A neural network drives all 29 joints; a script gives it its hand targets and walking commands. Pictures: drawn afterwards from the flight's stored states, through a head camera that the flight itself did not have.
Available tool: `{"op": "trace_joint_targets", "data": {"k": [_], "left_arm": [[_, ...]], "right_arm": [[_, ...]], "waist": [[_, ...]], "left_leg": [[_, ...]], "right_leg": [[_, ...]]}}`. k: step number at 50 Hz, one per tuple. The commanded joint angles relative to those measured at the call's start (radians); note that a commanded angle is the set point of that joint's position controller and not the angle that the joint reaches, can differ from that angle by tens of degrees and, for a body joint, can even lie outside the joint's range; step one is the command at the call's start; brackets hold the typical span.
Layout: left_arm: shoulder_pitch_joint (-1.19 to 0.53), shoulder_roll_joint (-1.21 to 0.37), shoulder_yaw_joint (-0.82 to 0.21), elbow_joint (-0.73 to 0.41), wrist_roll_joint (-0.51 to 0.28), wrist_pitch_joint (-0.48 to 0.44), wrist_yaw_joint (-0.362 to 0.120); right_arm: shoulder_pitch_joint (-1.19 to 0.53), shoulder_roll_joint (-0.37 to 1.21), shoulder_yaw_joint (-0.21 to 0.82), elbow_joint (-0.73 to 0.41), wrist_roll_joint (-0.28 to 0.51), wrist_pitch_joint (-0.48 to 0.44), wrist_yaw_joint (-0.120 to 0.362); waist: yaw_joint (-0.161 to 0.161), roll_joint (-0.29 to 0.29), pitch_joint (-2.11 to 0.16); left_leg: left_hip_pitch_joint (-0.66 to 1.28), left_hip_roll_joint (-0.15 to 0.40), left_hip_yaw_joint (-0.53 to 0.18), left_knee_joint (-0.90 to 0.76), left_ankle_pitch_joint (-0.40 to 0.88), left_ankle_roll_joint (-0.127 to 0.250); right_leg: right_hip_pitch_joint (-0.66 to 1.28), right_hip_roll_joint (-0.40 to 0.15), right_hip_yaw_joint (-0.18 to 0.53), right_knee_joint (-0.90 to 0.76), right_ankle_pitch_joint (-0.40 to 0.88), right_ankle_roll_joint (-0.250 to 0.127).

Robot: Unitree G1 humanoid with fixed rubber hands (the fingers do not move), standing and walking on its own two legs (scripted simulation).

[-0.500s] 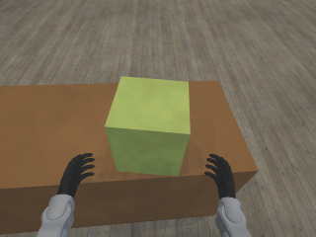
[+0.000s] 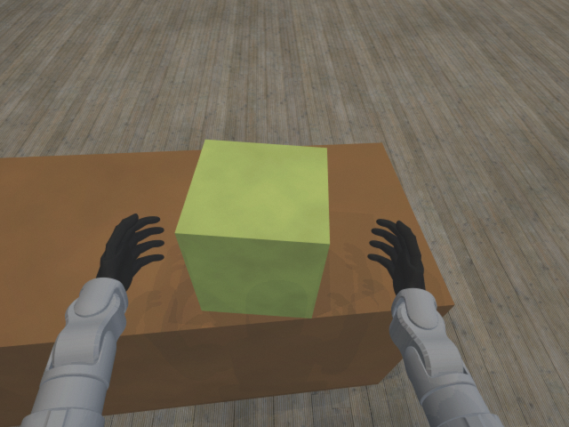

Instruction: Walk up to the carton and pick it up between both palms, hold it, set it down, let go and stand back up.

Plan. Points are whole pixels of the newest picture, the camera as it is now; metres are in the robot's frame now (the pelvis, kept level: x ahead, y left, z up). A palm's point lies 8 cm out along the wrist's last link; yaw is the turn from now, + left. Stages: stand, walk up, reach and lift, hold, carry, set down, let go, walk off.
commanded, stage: reach and lift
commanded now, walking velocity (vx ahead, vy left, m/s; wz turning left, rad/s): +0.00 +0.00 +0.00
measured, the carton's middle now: (261, 233) +0.43 +0.05 -0.04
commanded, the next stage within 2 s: none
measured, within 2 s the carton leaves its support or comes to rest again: neither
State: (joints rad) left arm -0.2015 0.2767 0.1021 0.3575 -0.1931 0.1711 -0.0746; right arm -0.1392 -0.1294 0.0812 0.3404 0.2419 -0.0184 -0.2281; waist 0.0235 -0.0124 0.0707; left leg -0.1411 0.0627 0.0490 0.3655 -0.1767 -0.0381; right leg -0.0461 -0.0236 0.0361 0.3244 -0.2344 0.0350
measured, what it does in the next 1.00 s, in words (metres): stands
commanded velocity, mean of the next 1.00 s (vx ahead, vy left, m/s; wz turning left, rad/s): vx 0.00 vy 0.00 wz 0.00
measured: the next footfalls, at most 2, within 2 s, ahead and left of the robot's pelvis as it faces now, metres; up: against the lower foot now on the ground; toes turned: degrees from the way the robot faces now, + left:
none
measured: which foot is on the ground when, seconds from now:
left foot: down 0.00-1.00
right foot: down 0.00-1.00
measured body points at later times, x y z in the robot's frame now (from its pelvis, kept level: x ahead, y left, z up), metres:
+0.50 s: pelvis -0.01 +0.00 +0.00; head +0.02 +0.02 +0.45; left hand +0.39 +0.23 +0.09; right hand +0.39 -0.16 +0.09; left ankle +0.01 +0.14 -0.75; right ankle -0.03 -0.14 -0.75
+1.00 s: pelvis -0.01 +0.00 +0.00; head +0.02 +0.02 +0.44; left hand +0.44 +0.23 +0.13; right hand +0.44 -0.15 +0.14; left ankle +0.01 +0.14 -0.75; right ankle -0.03 -0.14 -0.75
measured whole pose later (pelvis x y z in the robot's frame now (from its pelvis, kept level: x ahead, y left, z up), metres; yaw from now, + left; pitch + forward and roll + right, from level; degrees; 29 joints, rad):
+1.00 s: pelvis -0.01 +0.00 +0.00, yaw +1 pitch +8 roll -2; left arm -0.96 0.38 0.02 1.01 -0.24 0.21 -0.01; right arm -0.94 -0.21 0.05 0.95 0.38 0.16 -0.23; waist -0.03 -0.02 -0.07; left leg -0.40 0.08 0.01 0.43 -0.16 -0.04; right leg -0.27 -0.01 0.00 0.34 -0.20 0.03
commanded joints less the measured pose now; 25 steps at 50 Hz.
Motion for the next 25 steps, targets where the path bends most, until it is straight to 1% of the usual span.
{"op": "trace_joint_targets", "data": {"k": [1,8,14,25], "left_arm": [[-0.376,0.164,0.061,-0.177,-0.001,-0.021,0.003],[-0.506,0.178,0.066,-0.108,0.008,0.016,0.004],[-0.639,0.198,0.064,-0.055,0.002,0.029,0.01],[-0.881,0.231,0.041,0.084,-0.013,0.045,0.027]], "right_arm": [[-0.338,-0.078,-0.029,-0.188,0.005,-0.019,-0.001],[-0.48,-0.113,-0.03,-0.107,0.028,0.018,-0.006],[-0.617,-0.136,-0.043,-0.054,0.048,0.042,-0.009],[-0.862,-0.177,-0.064,0.091,0.081,0.092,-0.009]], "waist": [[-0.002,0.052,-0.361],[-0.007,0.051,-0.415],[-0.013,0.058,-0.477],[-0.026,0.069,-0.574]], "left_leg": [[0.238,-0.083,0.041,0.025,0.366,-0.014],[0.231,-0.082,0.04,0.033,0.382,-0.009],[0.227,-0.081,0.039,0.044,0.395,-0.009],[0.206,-0.074,0.031,0.065,0.393,-0.01]], "right_leg": [[-0.066,0.064,-0.041,-0.035,0.331,-0.007],[-0.064,0.072,-0.048,-0.025,0.359,-0.004],[-0.069,0.078,-0.054,-0.018,0.376,-0.003],[-0.093,0.084,-0.068,-0.007,0.38,-0.005]]}}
